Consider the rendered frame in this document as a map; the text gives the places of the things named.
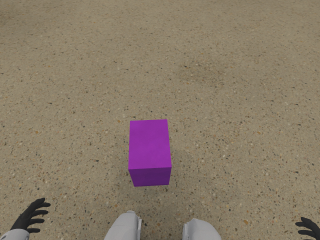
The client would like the right robot hand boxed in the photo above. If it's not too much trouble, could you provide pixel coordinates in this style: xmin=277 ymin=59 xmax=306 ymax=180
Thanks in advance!
xmin=295 ymin=217 xmax=320 ymax=240

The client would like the robot left forearm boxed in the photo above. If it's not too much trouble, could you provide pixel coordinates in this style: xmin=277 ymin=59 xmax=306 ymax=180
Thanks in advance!
xmin=0 ymin=228 xmax=30 ymax=240

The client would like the left robot hand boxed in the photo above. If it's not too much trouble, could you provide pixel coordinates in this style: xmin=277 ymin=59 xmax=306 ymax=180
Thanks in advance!
xmin=10 ymin=197 xmax=51 ymax=234

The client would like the carton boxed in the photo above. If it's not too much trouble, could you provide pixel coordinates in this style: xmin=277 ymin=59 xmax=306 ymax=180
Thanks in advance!
xmin=128 ymin=119 xmax=172 ymax=187

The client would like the right robot thigh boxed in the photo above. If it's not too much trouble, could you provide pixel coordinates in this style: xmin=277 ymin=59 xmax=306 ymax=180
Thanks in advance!
xmin=182 ymin=219 xmax=222 ymax=240

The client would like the left robot thigh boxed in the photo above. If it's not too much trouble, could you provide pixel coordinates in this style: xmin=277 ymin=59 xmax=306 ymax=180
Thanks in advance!
xmin=104 ymin=213 xmax=142 ymax=240

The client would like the robot thigh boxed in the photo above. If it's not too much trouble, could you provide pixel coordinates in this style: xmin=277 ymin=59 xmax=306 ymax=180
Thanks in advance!
xmin=104 ymin=213 xmax=142 ymax=240
xmin=182 ymin=219 xmax=222 ymax=240

